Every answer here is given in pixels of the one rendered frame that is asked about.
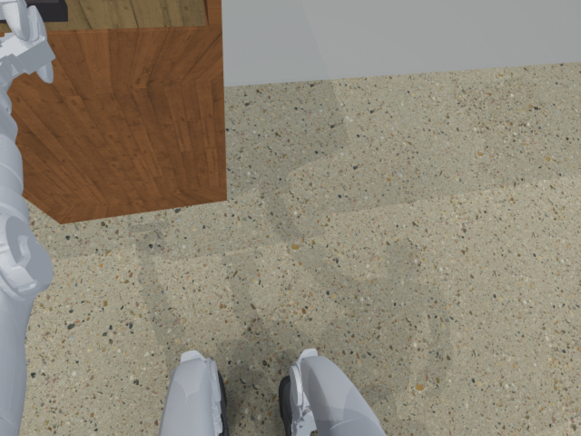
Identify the left robot upper arm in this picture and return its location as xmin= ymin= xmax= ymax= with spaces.
xmin=0 ymin=213 xmax=54 ymax=436

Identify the robot thigh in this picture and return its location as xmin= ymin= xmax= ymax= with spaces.
xmin=290 ymin=356 xmax=386 ymax=436
xmin=158 ymin=358 xmax=222 ymax=436

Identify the robot left hand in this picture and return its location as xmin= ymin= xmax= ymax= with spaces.
xmin=0 ymin=0 xmax=55 ymax=93

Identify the cabinet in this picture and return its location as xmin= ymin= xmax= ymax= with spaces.
xmin=0 ymin=0 xmax=227 ymax=224

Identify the left robot forearm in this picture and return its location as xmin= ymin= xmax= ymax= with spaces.
xmin=0 ymin=85 xmax=29 ymax=227

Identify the robot right thigh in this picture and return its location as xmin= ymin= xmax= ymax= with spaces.
xmin=290 ymin=356 xmax=386 ymax=436

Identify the handle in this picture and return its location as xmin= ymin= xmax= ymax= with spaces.
xmin=0 ymin=0 xmax=68 ymax=24

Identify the drawer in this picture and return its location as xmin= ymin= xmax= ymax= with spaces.
xmin=0 ymin=0 xmax=205 ymax=32

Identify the robot left thigh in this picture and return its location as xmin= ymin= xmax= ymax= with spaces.
xmin=158 ymin=358 xmax=222 ymax=436

